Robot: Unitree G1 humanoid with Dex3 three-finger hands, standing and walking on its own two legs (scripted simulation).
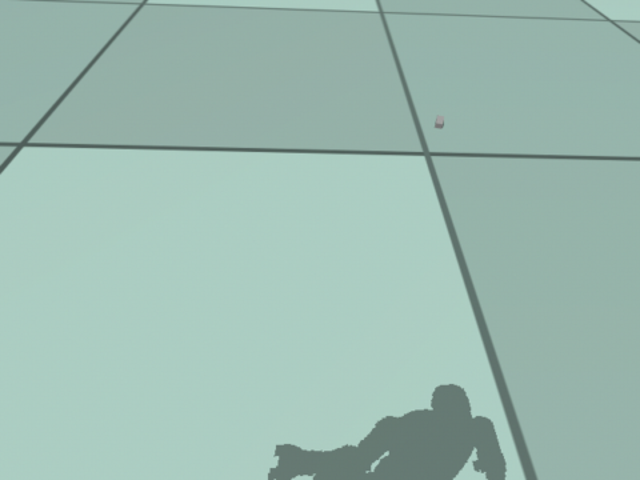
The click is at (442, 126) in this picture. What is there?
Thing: small brick
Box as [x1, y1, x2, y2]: [435, 115, 443, 128]
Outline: 437,115 435,127 441,128 443,116
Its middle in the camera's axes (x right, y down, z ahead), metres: +0.72 -0.72 +2.32
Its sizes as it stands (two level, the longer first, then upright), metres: 0.094 0.042 0.030
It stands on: the floor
